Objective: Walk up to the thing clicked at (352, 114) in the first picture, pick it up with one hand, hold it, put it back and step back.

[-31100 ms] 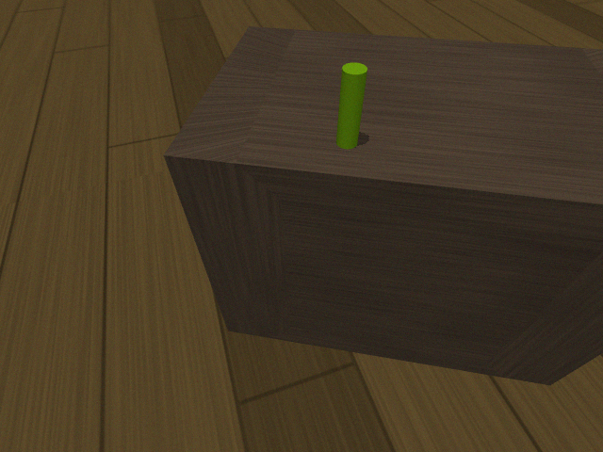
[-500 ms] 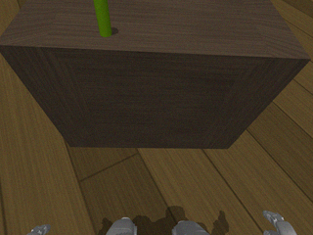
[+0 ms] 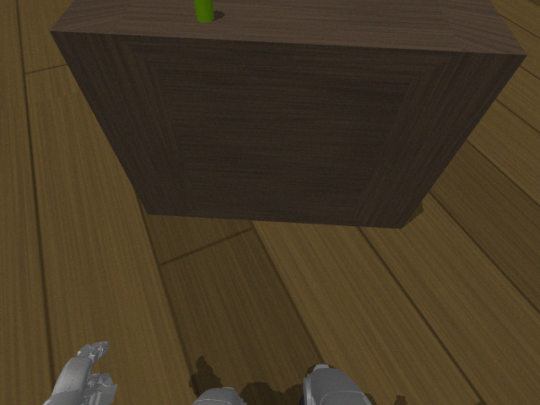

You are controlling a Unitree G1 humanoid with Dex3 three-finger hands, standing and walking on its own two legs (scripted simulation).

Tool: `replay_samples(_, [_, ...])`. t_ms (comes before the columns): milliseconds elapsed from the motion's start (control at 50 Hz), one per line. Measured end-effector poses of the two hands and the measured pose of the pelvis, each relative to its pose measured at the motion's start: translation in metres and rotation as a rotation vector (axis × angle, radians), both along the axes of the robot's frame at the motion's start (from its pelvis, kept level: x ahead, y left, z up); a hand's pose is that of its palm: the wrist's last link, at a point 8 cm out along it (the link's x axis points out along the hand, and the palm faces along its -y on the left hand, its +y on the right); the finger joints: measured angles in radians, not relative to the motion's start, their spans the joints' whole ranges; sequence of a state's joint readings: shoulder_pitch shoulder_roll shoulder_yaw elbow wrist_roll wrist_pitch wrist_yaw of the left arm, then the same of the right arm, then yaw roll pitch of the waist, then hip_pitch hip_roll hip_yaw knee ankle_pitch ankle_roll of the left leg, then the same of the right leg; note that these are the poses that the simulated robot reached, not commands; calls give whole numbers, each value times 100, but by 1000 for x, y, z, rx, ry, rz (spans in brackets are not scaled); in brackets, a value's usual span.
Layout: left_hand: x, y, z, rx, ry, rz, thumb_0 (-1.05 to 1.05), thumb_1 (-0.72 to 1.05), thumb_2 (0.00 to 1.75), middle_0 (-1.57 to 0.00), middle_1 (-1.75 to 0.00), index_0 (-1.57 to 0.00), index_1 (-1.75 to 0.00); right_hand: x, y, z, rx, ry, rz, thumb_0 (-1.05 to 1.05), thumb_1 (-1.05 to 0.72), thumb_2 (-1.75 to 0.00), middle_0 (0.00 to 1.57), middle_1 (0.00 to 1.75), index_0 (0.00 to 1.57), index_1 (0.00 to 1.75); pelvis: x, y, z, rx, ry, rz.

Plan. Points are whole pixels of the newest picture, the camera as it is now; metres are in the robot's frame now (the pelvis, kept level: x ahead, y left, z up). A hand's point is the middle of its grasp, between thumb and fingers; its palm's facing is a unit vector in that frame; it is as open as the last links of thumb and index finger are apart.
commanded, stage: step back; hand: left
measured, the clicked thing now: out of the picture +0.93 +0.19 +0.12
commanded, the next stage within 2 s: stand in 1.42 s
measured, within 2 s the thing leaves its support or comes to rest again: neither
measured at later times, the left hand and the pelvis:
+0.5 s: hand out of the picture -0.09 +0.23 -0.13, palm faces -0.02 -0.90 -0.43, open 7.4 cm; pelvis -0.15 -0.04 +0.00, yaw -2 degrees
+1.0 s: hand out of the picture -0.07 +0.23 -0.13, palm faces +0.05 -0.93 -0.36, open 7.4 cm; pelvis -0.14 -0.03 +0.01, yaw +2 degrees
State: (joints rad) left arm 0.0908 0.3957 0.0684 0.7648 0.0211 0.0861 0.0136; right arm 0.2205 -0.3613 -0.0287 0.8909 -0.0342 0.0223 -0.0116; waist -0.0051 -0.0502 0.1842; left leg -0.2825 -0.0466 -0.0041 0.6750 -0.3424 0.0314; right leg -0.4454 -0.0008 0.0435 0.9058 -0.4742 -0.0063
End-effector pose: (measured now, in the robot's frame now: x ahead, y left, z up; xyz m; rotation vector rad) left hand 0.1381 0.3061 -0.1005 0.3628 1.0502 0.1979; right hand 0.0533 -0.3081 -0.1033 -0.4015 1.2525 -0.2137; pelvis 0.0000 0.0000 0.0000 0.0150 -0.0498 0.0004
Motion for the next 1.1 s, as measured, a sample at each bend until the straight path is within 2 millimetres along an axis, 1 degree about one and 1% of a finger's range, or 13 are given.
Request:
replay_samples(60, [-20,-6,0,-21,14,4,1,91,90,-20,-30,-20,-29,-13,-2,11,-12,-28,2,1,-90,-89,21,30,21,30,-19,-4,6,-19,4,-11])
replay_samples(140, [-55,-14,-3,-26,47,-7,1,91,90,-20,-30,-20,-29,-22,-15,21,-36,-93,9,1,-90,-89,21,30,21,30,-47,-12,8,-28,16,-39])
replay_samples(200, [-87,-21,-6,-16,87,-23,1,91,90,-20,-30,-20,-29,-28,-28,22,-46,-149,15,1,-90,-89,21,30,21,30,-71,-20,5,-29,20,-66])
replay_samples(260, [-122,-29,-10,4,117,-34,1,91,90,-21,-30,-20,-29,-39,-46,15,-44,-194,17,1,-90,-89,21,30,21,30,-94,-31,-3,-23,24,-92])
replay_samples(300, [-149,-35,-11,17,139,-25,1,91,90,-20,-30,-20,-29,-51,-57,9,-38,-204,3,1,-90,-89,21,30,21,30,-110,-37,-7,-52,10,-86])
replay_samples(380, [-199,-41,0,25,179,14,1,91,90,-21,-30,-21,-30,-85,-62,7,-14,-163,-28,1,-90,-89,21,30,20,30,-127,-44,2,-5,10,-84])
replay_samples(480, [-231,-35,10,46,162,51,1,90,90,-21,-30,-21,-30,-129,-61,-2,8,-67,-15,1,-90,-89,21,30,20,30,-144,-43,5,0,14,-39])
replay_samples(540, [-240,-24,10,51,129,77,1,90,90,-21,-31,-21,-30,-149,-54,-8,17,2,6,1,-90,-89,21,30,20,30,-151,-39,3,-8,16,-3])
replay_samples(600, [-247,-12,5,50,126,92,1,90,90,-21,-30,-21,-30,-161,-42,-9,24,25,3,1,-90,-89,21,30,20,30,-157,-33,1,16,2,11])
replay_samples(720, [-245,-13,5,21,150,85,1,91,90,-20,-30,-20,-29,-169,-27,1,56,-24,-12,1,-90,-89,21,30,20,30,-158,-32,10,4,1,1])
replay_samples(800, [-234,-24,5,14,115,72,1,91,90,-20,-30,-20,-29,-162,-30,-2,67,-40,-20,1,-90,-89,21,30,20,30,-156,-38,10,-16,-6,-2])
replay_samples(920, [-224,-36,7,-12,59,82,1,91,90,-21,-30,-21,-30,-138,-32,-2,61,-48,7,1,-90,-89,21,30,20,30,-150,-37,11,-25,-6,24])
replay_samples(1100, [-206,-16,-6,-47,104,99,1,90,90,-21,-30,-21,-30,-114,-14,7,26,-49,22,1,-90,-89,21,30,20,30,-132,-15,11,-13,10,33])
